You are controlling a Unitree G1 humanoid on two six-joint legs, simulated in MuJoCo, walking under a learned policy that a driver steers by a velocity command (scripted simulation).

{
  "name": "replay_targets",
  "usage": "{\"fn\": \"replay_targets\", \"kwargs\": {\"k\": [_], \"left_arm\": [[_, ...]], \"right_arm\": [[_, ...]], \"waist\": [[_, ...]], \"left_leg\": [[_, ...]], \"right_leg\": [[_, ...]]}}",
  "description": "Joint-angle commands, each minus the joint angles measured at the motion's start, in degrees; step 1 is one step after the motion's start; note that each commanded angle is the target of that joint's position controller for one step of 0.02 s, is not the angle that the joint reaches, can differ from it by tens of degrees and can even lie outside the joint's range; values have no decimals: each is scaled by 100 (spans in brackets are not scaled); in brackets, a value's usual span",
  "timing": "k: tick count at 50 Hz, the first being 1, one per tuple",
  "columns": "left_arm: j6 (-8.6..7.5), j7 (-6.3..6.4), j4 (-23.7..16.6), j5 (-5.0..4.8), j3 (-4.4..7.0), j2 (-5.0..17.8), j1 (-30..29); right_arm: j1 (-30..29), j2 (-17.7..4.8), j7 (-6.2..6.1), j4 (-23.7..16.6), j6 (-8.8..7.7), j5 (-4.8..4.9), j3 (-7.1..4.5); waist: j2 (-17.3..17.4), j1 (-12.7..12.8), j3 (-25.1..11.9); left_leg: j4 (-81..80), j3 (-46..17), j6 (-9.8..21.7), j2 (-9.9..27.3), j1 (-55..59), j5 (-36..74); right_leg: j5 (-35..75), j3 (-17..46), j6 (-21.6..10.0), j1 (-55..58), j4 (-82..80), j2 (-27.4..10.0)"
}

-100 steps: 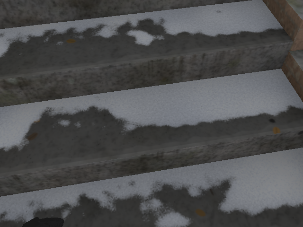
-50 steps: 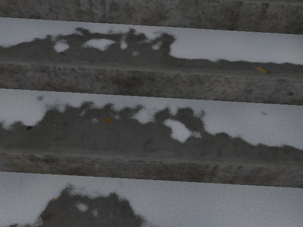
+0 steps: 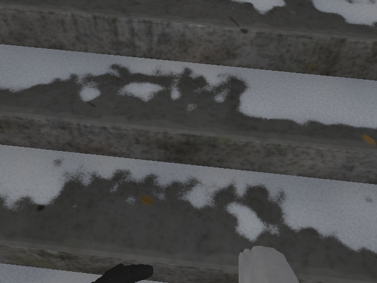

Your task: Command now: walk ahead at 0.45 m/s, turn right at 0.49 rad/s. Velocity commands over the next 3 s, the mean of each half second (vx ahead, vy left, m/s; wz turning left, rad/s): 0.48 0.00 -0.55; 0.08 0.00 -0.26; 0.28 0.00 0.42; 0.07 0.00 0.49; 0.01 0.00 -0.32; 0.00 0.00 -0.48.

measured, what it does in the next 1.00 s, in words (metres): climbs, turning right: right foot 0.15 m higher, then left foot 0.15 m higher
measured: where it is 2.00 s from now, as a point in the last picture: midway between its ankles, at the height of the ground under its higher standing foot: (211, 112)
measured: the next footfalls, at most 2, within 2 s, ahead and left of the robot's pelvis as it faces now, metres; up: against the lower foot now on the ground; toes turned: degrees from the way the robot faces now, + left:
right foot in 0.08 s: +0.22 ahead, -0.08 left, +0.15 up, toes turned -6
left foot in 0.58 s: +0.60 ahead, +0.01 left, +0.30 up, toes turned -17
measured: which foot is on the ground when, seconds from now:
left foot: down 0.00-0.08, up 0.10-0.56, down 0.58-1.00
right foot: up 0.00-0.06, down 0.08-0.58, up 0.60-1.00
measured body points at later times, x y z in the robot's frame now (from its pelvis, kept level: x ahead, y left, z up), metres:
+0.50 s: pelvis +0.30 -0.02 +0.16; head +0.32 -0.07 +0.61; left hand +0.30 +0.18 +0.03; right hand +0.53 -0.19 +0.12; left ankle +0.51 +0.05 -0.34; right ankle +0.18 -0.08 -0.58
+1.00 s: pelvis +0.45 -0.04 +0.29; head +0.46 -0.05 +0.74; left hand +0.70 +0.03 +0.20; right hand +0.40 -0.30 +0.17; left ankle +0.56 +0.02 -0.43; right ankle +0.45 -0.18 -0.39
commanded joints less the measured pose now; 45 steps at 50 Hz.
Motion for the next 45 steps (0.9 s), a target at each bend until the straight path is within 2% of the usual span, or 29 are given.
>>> {"fn": "replay_targets", "kwargs": {"k": [1, 2, 4, 5, 6, 7, 8, 9, 10, 12, 13, 16, 17, 19, 22, 23, 25, 26, 28, 29, 30, 31, 32, 33, 34, 36, 40, 43, 45], "left_arm": [[-244, -37, -966, -3, 84, 521, -1081], [-237, -16, -826, 43, 224, 731, -462], [-110, -88, -349, 53, 642, 1572, 944], [-42, -98, -176, 128, 840, 2031, 1566], [17, 50, 156, 176, 902, 2383, 1934], [-37, 221, 318, 363, 797, 1913, 2099], [-127, 219, 609, 272, 681, 1501, 2017], [-216, 101, 794, 169, 577, 1102, 1665], [-284, 54, 906, 178, 503, 758, 1364], [-231, -10, 1291, 186, 418, 449, 1480], [-213, -68, 1402, 139, 399, 428, 1472], [-250, -46, 1356, 119, 390, 626, 1134], [-264, -25, 1573, 156, 379, 670, 1560], [-229, 23, 1786, 222, 364, 755, 1978], [-92, 127, 1908, 45, 420, 868, 2784], [-55, 290, 1818, -74, 526, 1024, 2865], [-66, 425, 1785, -110, 549, 994, 2664], [-46, 449, 1718, 77, 580, 1213, 2278], [-124, 451, 1527, 22, 765, 1901, 1837], [-264, 434, 1197, 93, 803, 1876, 1189], [-420, 296, 862, 61, 643, 865, 1484], [-532, 55, 1110, 260, 691, 1084, 2030], [-431, -80, 934, 113, 800, 1242, 1640], [-243, -76, 629, 134, 724, 1146, 1182], [-86, -69, 505, 196, 639, 1013, 1022], [112, -15, 508, 41, 511, 728, 1249], [174, 206, 186, 123, 332, 546, 1151], [288, 353, -203, 200, 457, 1080, 684], [338, 397, -434, 156, 231, 735, 487]], "right_arm": [[-202, -1645, -139, -343, -270, 240, -270], [20, -2112, -174, -279, -287, 262, -354], [-663, -2343, -110, -722, -162, 142, -442], [-712, -2001, -53, -1100, -282, 26, -395], [-958, -1174, 244, -1526, -502, -22, -214], [-1115, -1349, 512, -1409, -697, 60, -376], [-1830, -1089, 602, -1873, -700, 158, -327], [-2402, -799, 579, -2218, -724, 20, -187], [-2203, -572, 538, -2247, -681, -40, -119], [-1822, -192, 603, -2317, -579, 0, 69], [-1668, -8, 619, -2318, -567, -3, 189], [-2334, -250, 553, -2600, -547, -70, 287], [-2781, -34, 484, -2749, -520, -139, 363], [-3162, 136, 408, -2965, -507, -48, 473], [-4508, 124, 392, -3613, -696, -67, 619], [-5137, 213, 352, -3892, -731, -169, 715], [-5124, 6, 336, -3938, -699, -44, 562], [-4086, -260, 274, -3672, -666, -7, 348], [-2243, -1442, 181, -3239, -635, 106, -192], [-1178, -1894, 167, -2894, -638, 15, -352], [-622, -2142, 93, -2537, -588, -421, -422], [-1074, -1567, -59, -2765, -494, -532, -312], [-1693, -1204, -112, -2794, -356, -235, -302], [-2068, -847, -181, -2649, -236, -25, -255], [-2220, -570, -251, -2351, -193, 68, -204], [-2437, -365, -245, -2176, -203, -13, -187], [-2257, -817, -217, -1988, -190, -3, -252], [-2290, -1190, -388, -2304, 18, -3, -294], [-2102, -1433, -447, -2365, 262, 74, -350]], "waist": [[695, 407, -62], [1515, 799, -807], [1859, 1459, -1410], [891, 1507, -1853], [-1607, 958, -2460], [-868, 964, -2412], [-438, 734, -924], [322, 385, 14], [591, -22, 269], [-4, -316, 173], [129, -460, 158], [376, -540, 428], [-68, -275, 253], [-657, -53, 305], [-351, 540, 257], [-294, 712, 105], [-641, 471, -180], [-1259, -95, -841], [-1890, -1045, -1780], [-1380, -1429, -2440], [2363, -902, -3405], [2591, -671, -3923], [1692, -419, -2716], [771, -142, -1564], [106, 140, -639], [-163, 484, 46], [375, 621, -44], [502, 481, -518], [791, 422, -945]], "left_leg": [[-831, 76, 472, 1091, -2046, 8228], [-33, -21, 674, 1405, -1147, 11268], [2259, -283, 640, 1405, 205, 11917], [3971, -803, 460, 1045, -1620, 8420], [6283, -1355, 189, -671, -3713, 1205], [8206, -2631, 358, -654, -4204, 1078], [8967, -2424, 505, -551, -5155, 1115], [9248, -2238, 671, -381, -5459, 1122], [9474, -2049, 755, -192, -5680, 1272], [11269, -1812, 805, -188, -6566, 1119], [11308, -1728, 812, -65, -6984, 1364], [9597, -1199, 460, 257, -6863, 1985], [10320, -800, 291, 118, -7126, 1965], [10770, -689, 148, 151, -7959, 1758], [9066, -693, -30, 244, -8668, 1535], [7849, -409, -104, 267, -7719, 1078], [5930, -98, -62, 113, -5969, 518], [5647, 70, 48, -356, -4339, 424], [4042, -838, 405, -482, -2775, 483], [3380, -1885, 757, 111, -1213, 1358], [1852, -4948, 1979, 2027, 1064, 4679], [1051, -6879, 2442, 2483, 861, 5403], [1257, -5723, 2121, 2296, -194, 4497], [1589, -4435, 1716, 1885, -1181, 3797], [1792, -3315, 1432, 1526, -2105, 3282], [1697, -2081, 1152, 1076, -3389, 2719], [1288, -1304, 1257, 992, -3232, 3175], [1392, -1395, 1399, 1236, -2697, 4010], [1030, -1333, 1258, 1054, -2084, 3280]], "right_leg": [[-386, -1389, -370, 3743, -2341, 428], [-933, -1456, -513, 4475, -2627, 802], [-1022, -640, -956, 5214, -4916, 1083], [-826, 1657, -1417, 7223, -5558, 395], [-2223, 5404, -2281, 8235, -7899, -974], [-3187, 6420, -1965, 7801, -8788, -1186], [-3235, 5938, -1546, 6764, -8846, -1125], [-2395, 4856, -1267, 5696, -8621, -896], [-1810, 3805, -1132, 5195, -8332, -549], [-840, 2882, -1009, 5367, -8318, -160], [-478, 2362, -856, 5320, -8035, -76], [-326, 1713, -626, 4087, -8304, 179], [-240, 1941, -756, 4168, -8314, 151], [-454, 2422, -888, 4581, -8389, 31], [-264, 3116, -887, 5713, -8593, -175], [314, 3210, -1065, 5494, -9461, -449], [2201, 2689, -1035, 5896, -9766, -512], [5576, 2239, -922, 6015, -9091, -395], [9265, 2130, -470, 7437, -7331, -381], [8276, 2215, -369, 6853, -6096, -239], [2070, 1887, 180, 4468, -3024, 1209], [-615, 2598, 470, 4033, -669, 1576], [-876, 2139, 655, 3473, 336, 1356], [-895, 1574, 676, 3094, 457, 1076], [-885, 1379, 560, 2924, 352, 774], [-831, 1265, 381, 3409, 88, 605], [-81, 1184, 564, 2846, -172, 707], [409, 1156, 1127, 2874, -828, 577], [-761, 579, 1185, 3506, -3397, 153]]}}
